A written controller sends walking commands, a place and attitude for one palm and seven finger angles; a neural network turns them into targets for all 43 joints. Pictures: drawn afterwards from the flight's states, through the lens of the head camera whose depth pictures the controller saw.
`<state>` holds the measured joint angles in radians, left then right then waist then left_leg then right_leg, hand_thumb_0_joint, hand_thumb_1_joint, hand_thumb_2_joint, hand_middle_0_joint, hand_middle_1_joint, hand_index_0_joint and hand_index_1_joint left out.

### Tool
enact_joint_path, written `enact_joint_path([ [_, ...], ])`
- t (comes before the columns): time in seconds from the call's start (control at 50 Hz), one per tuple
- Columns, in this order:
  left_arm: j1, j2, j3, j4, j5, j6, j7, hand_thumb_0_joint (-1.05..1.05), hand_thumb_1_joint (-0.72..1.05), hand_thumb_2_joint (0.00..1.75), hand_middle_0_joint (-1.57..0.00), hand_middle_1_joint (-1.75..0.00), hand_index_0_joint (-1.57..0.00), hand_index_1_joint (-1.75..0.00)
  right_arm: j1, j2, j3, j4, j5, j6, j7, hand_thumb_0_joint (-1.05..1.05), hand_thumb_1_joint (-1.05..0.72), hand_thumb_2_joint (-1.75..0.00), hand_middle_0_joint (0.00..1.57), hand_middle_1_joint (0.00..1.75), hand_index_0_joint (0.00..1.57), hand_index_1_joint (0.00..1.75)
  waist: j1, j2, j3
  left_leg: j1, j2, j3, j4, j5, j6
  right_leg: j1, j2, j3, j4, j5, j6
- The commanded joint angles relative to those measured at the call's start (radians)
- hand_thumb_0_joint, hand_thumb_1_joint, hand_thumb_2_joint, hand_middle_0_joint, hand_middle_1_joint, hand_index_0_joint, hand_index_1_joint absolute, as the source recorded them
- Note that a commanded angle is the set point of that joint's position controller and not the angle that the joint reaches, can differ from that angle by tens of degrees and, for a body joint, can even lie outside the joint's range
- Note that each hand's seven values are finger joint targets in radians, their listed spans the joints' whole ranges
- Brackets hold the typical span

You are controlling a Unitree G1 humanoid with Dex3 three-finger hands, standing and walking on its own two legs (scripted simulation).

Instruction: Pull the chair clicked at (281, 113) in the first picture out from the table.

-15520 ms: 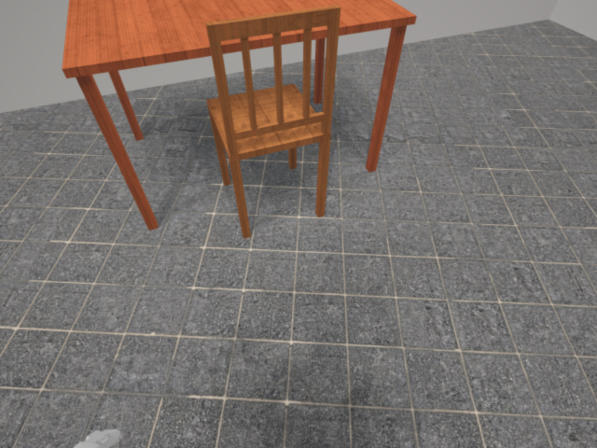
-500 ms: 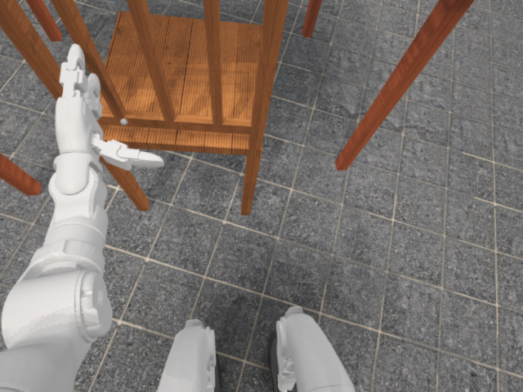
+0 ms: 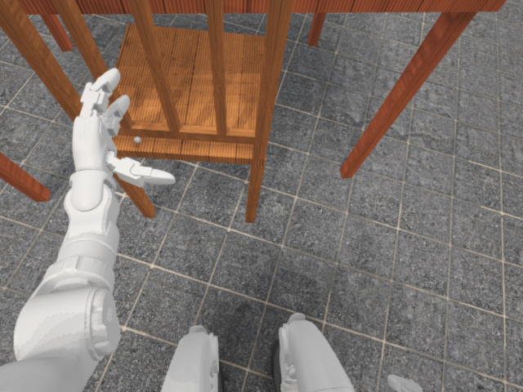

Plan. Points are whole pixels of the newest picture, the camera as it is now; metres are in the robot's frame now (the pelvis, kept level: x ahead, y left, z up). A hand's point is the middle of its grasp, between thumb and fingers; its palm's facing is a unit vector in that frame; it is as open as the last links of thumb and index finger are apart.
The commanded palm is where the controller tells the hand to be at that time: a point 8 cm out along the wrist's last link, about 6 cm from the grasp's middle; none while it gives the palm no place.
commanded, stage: hook a spindle and tug to test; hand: left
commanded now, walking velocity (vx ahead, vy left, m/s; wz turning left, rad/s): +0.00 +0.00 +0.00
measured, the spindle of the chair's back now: (159, 73) +0.60 +0.13 +0.03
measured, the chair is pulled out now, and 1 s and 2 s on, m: -0.08 -0.08 -0.08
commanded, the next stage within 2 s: open the thumb and straighten the fingers in 1.22 s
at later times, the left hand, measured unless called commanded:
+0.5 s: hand (137, 140) +0.48 +0.16 +0.03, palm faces +0.07 -1.00 -0.05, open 7.2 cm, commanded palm +0.45 +0.21 +0.02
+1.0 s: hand (136, 158) +0.45 +0.16 +0.03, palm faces +0.05 -1.00 -0.03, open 4.4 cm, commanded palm +0.42 +0.20 +0.02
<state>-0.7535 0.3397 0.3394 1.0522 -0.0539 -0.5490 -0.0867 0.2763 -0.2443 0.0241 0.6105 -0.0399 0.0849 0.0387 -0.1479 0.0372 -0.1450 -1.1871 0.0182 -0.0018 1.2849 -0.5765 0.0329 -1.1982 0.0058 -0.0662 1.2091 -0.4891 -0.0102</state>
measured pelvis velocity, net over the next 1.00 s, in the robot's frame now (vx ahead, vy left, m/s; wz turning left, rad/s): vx -0.01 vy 0.00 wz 0.00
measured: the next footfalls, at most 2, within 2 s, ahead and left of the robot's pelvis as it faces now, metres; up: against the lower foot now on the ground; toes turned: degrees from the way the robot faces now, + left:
none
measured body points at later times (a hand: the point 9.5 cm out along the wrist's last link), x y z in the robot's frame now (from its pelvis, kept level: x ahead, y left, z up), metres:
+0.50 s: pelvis +0.00 +0.00 +0.00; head +0.15 +0.01 +0.42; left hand +0.47 +0.21 +0.03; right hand +0.04 -0.27 -0.12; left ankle +0.01 +0.10 -0.62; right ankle +0.04 -0.12 -0.62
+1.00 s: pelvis -0.01 +0.00 +0.00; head +0.13 +0.02 +0.43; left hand +0.44 +0.21 +0.03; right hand +0.06 -0.26 -0.12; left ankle +0.01 +0.10 -0.62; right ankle +0.04 -0.12 -0.62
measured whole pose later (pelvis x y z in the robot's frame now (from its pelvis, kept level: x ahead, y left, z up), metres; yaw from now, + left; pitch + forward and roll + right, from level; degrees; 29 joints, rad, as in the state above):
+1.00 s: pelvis -0.01 +0.00 +0.00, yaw +0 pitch +26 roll -3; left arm -0.62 0.28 0.29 0.92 -0.09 -0.56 -0.09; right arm 0.28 -0.24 0.01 0.61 -0.03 0.06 0.03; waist -0.13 0.04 -0.15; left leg -1.15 0.02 0.00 1.27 -0.57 0.03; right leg -1.17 0.01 -0.06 1.20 -0.48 -0.01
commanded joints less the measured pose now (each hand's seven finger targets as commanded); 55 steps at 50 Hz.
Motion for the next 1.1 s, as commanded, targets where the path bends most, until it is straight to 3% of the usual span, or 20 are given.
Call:
enact_joint_path([
  [0.0, -0.416, 0.218, 0.032, -0.217, -0.007, -0.083, 0.006, 0.00, -0.50, 0.30, -0.32, -0.90, -0.32, -0.90, 0.165, -0.174, -0.065, -0.047, -0.005, -0.021, -0.013, 0.00, -0.90, -0.90, 0.20, 0.30, 0.20, 0.30, -0.027, 0.094, -0.539, 0.330, -0.013, -0.050, -0.129, 0.436, -0.016, 0.304, 0.018, 0.042, -0.107, 0.320, -0.015],
  [0.16, -0.378, 0.185, 0.012, -0.200, -0.018, -0.065, -0.007, 0.00, -0.05, 0.49, -0.46, -1.34, -0.46, -1.34, 0.174, -0.174, -0.067, -0.052, -0.002, -0.019, -0.010, 0.00, -0.90, -0.90, 0.20, 0.30, 0.20, 0.30, -0.032, 0.082, -0.552, 0.339, -0.010, -0.050, -0.132, 0.454, -0.015, 0.309, 0.021, 0.039, -0.109, 0.337, -0.014],
  [0.2, -0.360, 0.219, 0.039, -0.194, -0.016, -0.060, -0.005, 0.00, 0.06, 0.54, -0.50, -1.45, -0.50, -1.45, 0.173, -0.177, -0.067, -0.052, 0.000, -0.016, -0.011, 0.00, -0.90, -0.90, 0.20, 0.30, 0.20, 0.30, -0.020, 0.068, -0.544, 0.312, -0.012, -0.045, -0.134, 0.437, -0.014, 0.331, 0.019, 0.044, -0.112, 0.336, -0.013],
  [0.26, -0.393, 0.203, 0.026, -0.215, -0.018, -0.065, 0.003, 0.00, 0.23, 0.61, -0.50, -1.45, -0.50, -1.45, 0.174, -0.173, -0.064, -0.051, -0.002, -0.021, -0.012, 0.00, -0.90, -0.90, 0.20, 0.30, 0.20, 0.30, -0.032, 0.066, -0.522, 0.304, -0.012, -0.045, -0.140, 0.410, -0.011, 0.323, 0.020, 0.044, -0.118, 0.316, -0.013],
  [0.3, -0.360, 0.254, 0.074, -0.209, -0.018, -0.070, 0.007, 0.00, 0.34, 0.66, -0.50, -1.45, -0.50, -1.45, 0.174, -0.177, -0.064, -0.054, -0.003, -0.023, -0.013, 0.00, -0.90, -0.90, 0.20, 0.30, 0.20, 0.30, -0.014, 0.050, -0.540, 0.276, -0.015, -0.036, -0.134, 0.404, -0.009, 0.359, 0.019, 0.055, -0.118, 0.329, -0.011],
  [0.38, -0.355, 0.211, 0.034, -0.252, -0.015, -0.084, -0.001, 0.00, 0.56, 0.76, -0.50, -1.45, -0.50, -1.45, 0.170, -0.168, -0.064, -0.058, -0.002, -0.029, -0.010, 0.00, -0.90, -0.90, 0.20, 0.30, 0.20, 0.30, -0.014, 0.095, -0.558, 0.311, -0.014, -0.035, -0.139, 0.426, -0.012, 0.354, 0.019, 0.053, -0.115, 0.345, -0.014],
  [0.44, -0.325, 0.214, 0.040, -0.217, -0.022, -0.074, -0.008, 0.00, 0.73, 0.83, -0.50, -1.45, -0.50, -1.45, 0.167, -0.173, -0.065, -0.054, 0.002, -0.030, -0.011, 0.00, -0.90, -0.90, 0.20, 0.30, 0.20, 0.30, -0.018, 0.049, -0.512, 0.276, -0.014, -0.032, -0.144, 0.383, -0.010, 0.353, 0.019, 0.054, -0.127, 0.313, -0.012],
  [0.48, -0.358, 0.178, 0.011, -0.205, -0.025, -0.072, -0.013, 0.00, 0.84, 0.88, -0.50, -1.45, -0.50, -1.45, 0.167, -0.173, -0.065, -0.048, 0.003, -0.034, -0.012, 0.00, -0.90, -0.90, 0.20, 0.30, 0.20, 0.30, -0.031, 0.069, -0.491, 0.293, -0.012, -0.037, -0.147, 0.363, -0.011, 0.312, 0.019, 0.047, -0.131, 0.281, -0.012],
  [0.5, -0.358, 0.214, 0.037, -0.193, -0.023, -0.070, -0.009, 0.00, 0.90, 0.90, -0.50, -1.45, -0.50, -1.45, 0.170, -0.180, -0.066, -0.046, 0.002, -0.033, -0.015, 0.00, -0.90, -0.90, 0.20, 0.30, 0.20, 0.30, -0.026, 0.051, -0.484, 0.279, -0.012, -0.039, -0.148, 0.348, -0.011, 0.312, 0.019, 0.048, -0.130, 0.265, -0.012],
  [0.52, -0.384, 0.193, 0.014, -0.190, -0.022, -0.070, -0.011, 0.00, 0.90, 0.90, -0.50, -1.45, -0.50, -1.45, 0.167, -0.177, -0.063, -0.048, 0.003, -0.035, -0.015, 0.00, -0.90, -0.90, 0.20, 0.30, 0.20, 0.30, -0.036, 0.064, -0.471, 0.275, -0.014, -0.039, -0.150, 0.337, -0.010, 0.302, 0.019, 0.048, -0.133, 0.255, -0.012],
  [0.56, -0.415, 0.215, 0.031, -0.207, -0.026, -0.081, -0.008, 0.00, 0.90, 0.90, -0.50, -1.45, -0.50, -1.45, 0.169, -0.179, -0.063, -0.045, 0.001, -0.040, -0.018, 0.00, -0.90, -0.90, 0.20, 0.30, 0.20, 0.30, -0.036, 0.061, -0.485, 0.277, -0.015, -0.041, -0.145, 0.326, -0.007, 0.300, 0.019, 0.050, -0.131, 0.242, -0.014],
  [0.62, -0.356, 0.214, 0.037, -0.229, -0.025, -0.094, -0.013, 0.00, 0.90, 0.90, -0.50, -1.45, -0.50, -1.45, 0.161, -0.175, -0.065, -0.053, -0.002, -0.042, -0.015, 0.00, -0.90, -0.90, 0.20, 0.30, 0.20, 0.30, -0.008, 0.098, -0.548, 0.327, -0.015, -0.042, -0.144, 0.390, -0.016, 0.319, 0.019, 0.046, -0.117, 0.286, -0.017],
  [0.68, -0.276, 0.199, 0.038, -0.193, -0.030, -0.078, -0.020, 0.00, 0.90, 0.90, -0.50, -1.45, -0.50, -1.45, 0.158, -0.177, -0.065, -0.061, 0.004, -0.037, -0.012, 0.00, -0.90, -0.90, 0.20, 0.30, 0.20, 0.30, -0.005, 0.043, -0.515, 0.286, -0.015, -0.036, -0.145, 0.377, -0.013, 0.333, 0.020, 0.046, -0.119, 0.289, -0.015],
  [0.72, -0.307, 0.185, 0.019, -0.237, -0.032, -0.075, -0.022, 0.00, 0.90, 0.90, -0.50, -1.45, -0.50, -1.45, 0.152, -0.174, -0.064, -0.066, 0.006, -0.036, -0.012, 0.00, -0.90, -0.90, 0.20, 0.30, 0.20, 0.30, -0.004, 0.072, -0.507, 0.289, -0.016, -0.037, -0.153, 0.361, -0.013, 0.330, 0.018, 0.046, -0.122, 0.275, -0.015],
  [0.74, -0.290, 0.191, 0.025, -0.244, -0.035, -0.073, -0.021, 0.00, 0.90, 0.90, -0.50, -1.45, -0.50, -1.45, 0.150, -0.177, -0.067, -0.069, 0.007, -0.036, -0.013, 0.00, -0.90, -0.90, 0.20, 0.30, 0.20, 0.30, -0.002, 0.049, -0.517, 0.295, -0.015, -0.038, -0.155, 0.361, -0.013, 0.337, 0.019, 0.046, -0.126, 0.273, -0.015],
  [0.82, -0.263, 0.170, 0.010, -0.313, -0.048, -0.079, -0.013, 0.00, 0.90, 0.90, -0.50, -1.45, -0.50, -1.45, 0.141, -0.173, -0.069, -0.071, 0.009, -0.042, -0.013, 0.00, -0.90, -0.90, 0.20, 0.30, 0.20, 0.30, 0.004, 0.068, -0.527, 0.341, -0.012, -0.045, -0.161, 0.402, -0.021, 0.329, 0.020, 0.039, -0.123, 0.290, -0.017],
  [0.88, -0.251, 0.115, -0.037, -0.370, -0.047, -0.084, -0.005, 0.00, 0.90, 0.90, -0.50, -1.45, -0.50, -1.45, 0.134, -0.170, -0.074, -0.068, 0.010, -0.050, -0.013, 0.00, -0.90, -0.90, 0.20, 0.30, 0.20, 0.30, 0.000, 0.104, -0.537, 0.403, -0.005, -0.053, -0.167, 0.436, -0.031, 0.290, 0.019, 0.028, -0.122, 0.286, -0.018],
  [0.94, -0.204, 0.087, -0.051, -0.345, -0.047, -0.072, 0.007, 0.00, 0.90, 0.90, -0.50, -1.45, -0.50, -1.45, 0.130, -0.169, -0.076, -0.065, 0.012, -0.052, -0.012, 0.00, -0.90, -0.90, 0.20, 0.30, 0.20, 0.30, -0.001, 0.060, -0.486, 0.379, -0.006, -0.054, -0.176, 0.410, -0.030, 0.288, 0.020, 0.024, -0.133, 0.267, -0.017],
  [1.04, -0.183, 0.113, -0.028, -0.349, -0.038, -0.076, 0.027, 0.00, 0.90, 0.90, -0.50, -1.45, -0.50, -1.45, 0.114, -0.168, -0.073, -0.072, 0.012, -0.057, -0.016, 0.00, -0.90, -0.90, 0.20, 0.30, 0.20, 0.30, 0.011, 0.031, -0.465, 0.332, -0.012, -0.046, -0.180, 0.355, -0.026, 0.309, 0.018, 0.031, -0.132, 0.245, -0.017],
  [1.08, -0.195, 0.092, -0.052, -0.373, -0.033, -0.086, 0.025, 0.00, 0.90, 0.90, -0.50, -1.45, -0.50, -1.45, 0.109, -0.164, -0.070, -0.077, 0.011, -0.062, -0.015, 0.00, -0.90, -0.90, 0.20, 0.30, 0.20, 0.30, 0.016, 0.085, -0.469, 0.371, -0.011, -0.054, -0.186, 0.377, -0.034, 0.280, 0.018, 0.026, -0.123, 0.241, -0.022],
])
